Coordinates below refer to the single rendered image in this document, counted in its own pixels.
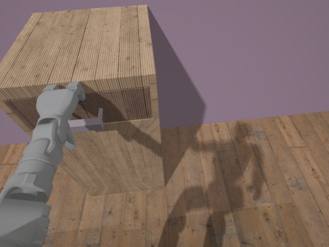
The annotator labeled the left robot hand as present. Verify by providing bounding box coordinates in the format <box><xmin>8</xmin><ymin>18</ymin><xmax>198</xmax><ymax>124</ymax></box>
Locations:
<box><xmin>36</xmin><ymin>81</ymin><xmax>85</xmax><ymax>150</ymax></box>

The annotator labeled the handle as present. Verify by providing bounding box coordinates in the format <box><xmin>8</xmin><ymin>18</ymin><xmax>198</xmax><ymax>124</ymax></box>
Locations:
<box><xmin>68</xmin><ymin>108</ymin><xmax>103</xmax><ymax>133</ymax></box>

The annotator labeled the drawer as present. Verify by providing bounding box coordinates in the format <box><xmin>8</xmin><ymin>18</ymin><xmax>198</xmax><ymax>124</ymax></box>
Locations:
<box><xmin>4</xmin><ymin>86</ymin><xmax>152</xmax><ymax>130</ymax></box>

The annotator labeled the robot left upper arm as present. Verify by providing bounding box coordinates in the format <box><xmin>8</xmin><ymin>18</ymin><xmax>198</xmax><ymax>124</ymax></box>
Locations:
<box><xmin>0</xmin><ymin>198</ymin><xmax>51</xmax><ymax>247</ymax></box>

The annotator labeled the cabinet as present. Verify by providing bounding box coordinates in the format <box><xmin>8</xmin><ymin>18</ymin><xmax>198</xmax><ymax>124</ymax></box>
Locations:
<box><xmin>0</xmin><ymin>5</ymin><xmax>165</xmax><ymax>197</ymax></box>

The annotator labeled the left robot forearm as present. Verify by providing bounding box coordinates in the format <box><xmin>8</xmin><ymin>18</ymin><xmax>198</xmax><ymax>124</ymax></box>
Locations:
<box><xmin>0</xmin><ymin>114</ymin><xmax>69</xmax><ymax>204</ymax></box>

